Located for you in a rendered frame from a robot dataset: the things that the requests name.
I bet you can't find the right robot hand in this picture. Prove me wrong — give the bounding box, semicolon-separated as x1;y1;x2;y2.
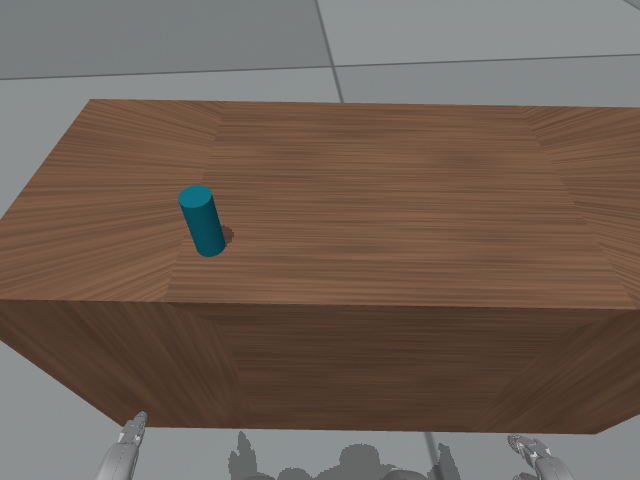
507;434;575;480

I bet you can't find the left robot hand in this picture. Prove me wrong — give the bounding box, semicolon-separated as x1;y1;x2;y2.
94;411;147;480

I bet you can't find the can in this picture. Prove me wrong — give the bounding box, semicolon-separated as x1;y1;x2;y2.
178;185;226;257

